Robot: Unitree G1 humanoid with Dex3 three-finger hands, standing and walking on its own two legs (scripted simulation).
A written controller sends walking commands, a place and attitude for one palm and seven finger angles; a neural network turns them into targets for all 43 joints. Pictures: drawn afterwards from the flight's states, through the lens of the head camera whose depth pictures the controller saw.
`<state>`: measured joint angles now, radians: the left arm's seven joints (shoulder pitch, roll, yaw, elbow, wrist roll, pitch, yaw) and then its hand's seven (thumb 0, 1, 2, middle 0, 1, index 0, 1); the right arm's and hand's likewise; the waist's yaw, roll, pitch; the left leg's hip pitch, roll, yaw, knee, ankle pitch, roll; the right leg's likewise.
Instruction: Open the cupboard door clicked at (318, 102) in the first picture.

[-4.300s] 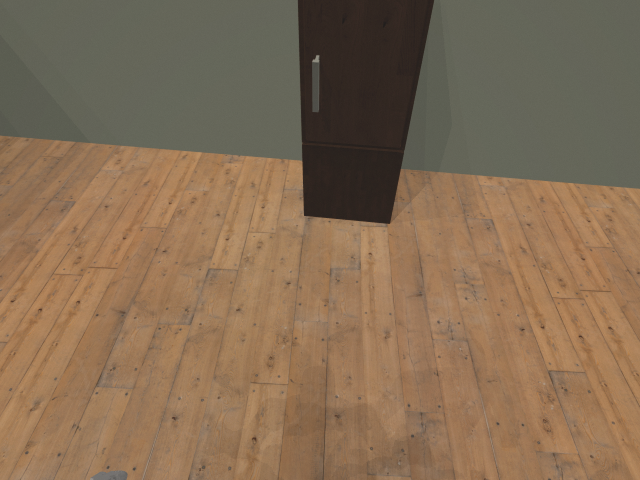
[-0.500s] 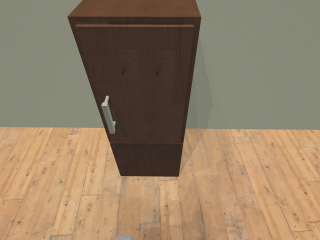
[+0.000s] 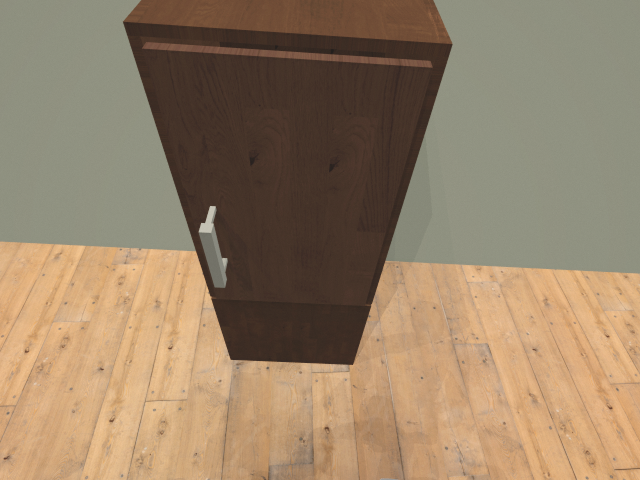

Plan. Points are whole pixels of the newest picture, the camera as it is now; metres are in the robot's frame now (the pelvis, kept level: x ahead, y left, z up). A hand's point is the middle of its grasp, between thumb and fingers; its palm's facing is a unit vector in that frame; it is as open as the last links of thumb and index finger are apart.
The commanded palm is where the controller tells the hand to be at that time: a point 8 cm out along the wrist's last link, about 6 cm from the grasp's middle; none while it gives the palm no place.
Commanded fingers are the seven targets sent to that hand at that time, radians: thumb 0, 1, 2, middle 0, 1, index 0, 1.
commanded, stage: come to a stop and stand still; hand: left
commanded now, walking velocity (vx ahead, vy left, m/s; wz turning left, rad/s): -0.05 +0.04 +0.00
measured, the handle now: (216, 248) +0.50 +0.23 -0.11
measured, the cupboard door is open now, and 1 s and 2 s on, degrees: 0 0 0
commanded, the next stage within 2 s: look again from close up in 0.70 s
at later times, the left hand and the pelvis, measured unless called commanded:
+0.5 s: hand out of the picture +0.02 +0.11 -0.17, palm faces +0.07 -0.98 -0.21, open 7.2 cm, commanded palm none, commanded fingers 0.00 0.90 0.90 -0.20 -0.30 -0.20 -0.30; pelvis -0.02 -0.07 +0.00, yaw +1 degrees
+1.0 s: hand out of the picture -0.04 +0.12 -0.18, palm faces +0.06 -0.98 -0.18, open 7.4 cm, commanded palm none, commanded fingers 0.00 0.90 0.90 -0.20 -0.30 -0.20 -0.30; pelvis -0.03 -0.04 +0.00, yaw +1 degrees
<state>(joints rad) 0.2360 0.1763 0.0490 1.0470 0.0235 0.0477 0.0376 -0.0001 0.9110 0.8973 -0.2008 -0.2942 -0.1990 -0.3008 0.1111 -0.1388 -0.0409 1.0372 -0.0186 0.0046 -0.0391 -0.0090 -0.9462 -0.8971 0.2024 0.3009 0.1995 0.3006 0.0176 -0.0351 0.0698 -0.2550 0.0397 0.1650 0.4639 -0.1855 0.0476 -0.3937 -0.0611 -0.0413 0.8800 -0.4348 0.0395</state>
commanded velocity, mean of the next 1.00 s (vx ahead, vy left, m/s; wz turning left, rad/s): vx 0.00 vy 0.00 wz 0.00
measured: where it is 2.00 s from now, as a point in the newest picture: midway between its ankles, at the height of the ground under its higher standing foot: outside the picture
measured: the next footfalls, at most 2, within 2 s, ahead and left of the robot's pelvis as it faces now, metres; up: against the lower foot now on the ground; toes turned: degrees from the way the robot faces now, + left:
right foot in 0.14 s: +0.04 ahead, -0.13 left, +0.00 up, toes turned +3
left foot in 0.42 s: -0.01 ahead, +0.08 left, +0.00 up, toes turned +3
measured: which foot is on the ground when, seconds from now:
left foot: down 0.00-0.16, up 0.18-0.40, down 0.42-1.00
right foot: up 0.00-0.12, down 0.14-1.00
